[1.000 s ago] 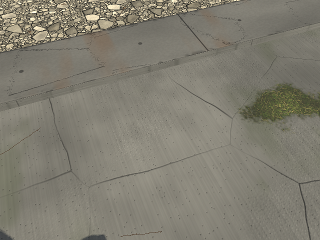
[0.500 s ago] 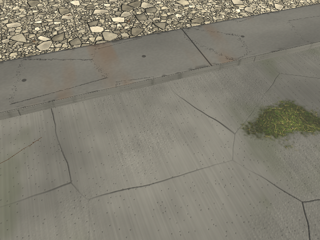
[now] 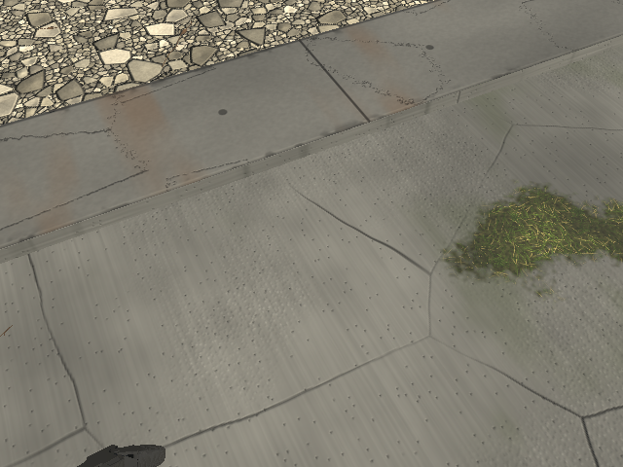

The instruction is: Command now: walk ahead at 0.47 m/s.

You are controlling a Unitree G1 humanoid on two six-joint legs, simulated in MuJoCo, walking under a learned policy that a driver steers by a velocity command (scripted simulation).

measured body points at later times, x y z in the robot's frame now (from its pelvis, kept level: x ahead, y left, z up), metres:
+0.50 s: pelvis +0.28 -0.03 +0.01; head +0.30 -0.02 +0.46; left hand +0.24 +0.24 -0.13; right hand +0.48 -0.26 -0.09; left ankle +0.48 +0.12 -0.69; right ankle +0.17 -0.12 -0.73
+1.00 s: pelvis +0.57 +0.01 +0.02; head +0.59 +0.01 +0.47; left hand +0.75 +0.26 -0.09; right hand +0.55 -0.25 -0.12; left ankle +0.49 +0.11 -0.73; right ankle +0.77 -0.15 -0.68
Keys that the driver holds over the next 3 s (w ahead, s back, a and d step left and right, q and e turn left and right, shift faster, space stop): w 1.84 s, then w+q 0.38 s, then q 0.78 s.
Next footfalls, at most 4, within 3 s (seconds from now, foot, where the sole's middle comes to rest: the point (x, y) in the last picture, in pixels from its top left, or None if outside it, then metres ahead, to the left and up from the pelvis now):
0.04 right None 0.21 -0.12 -0.76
0.60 left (255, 444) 0.53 0.11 -0.76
1.14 right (350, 309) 0.84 -0.13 -0.76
1.68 left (251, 223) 1.14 0.11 -0.76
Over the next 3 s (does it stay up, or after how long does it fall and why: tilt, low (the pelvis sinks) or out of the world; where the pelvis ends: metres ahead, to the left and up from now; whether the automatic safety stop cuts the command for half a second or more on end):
stays up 1.45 0.01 0.06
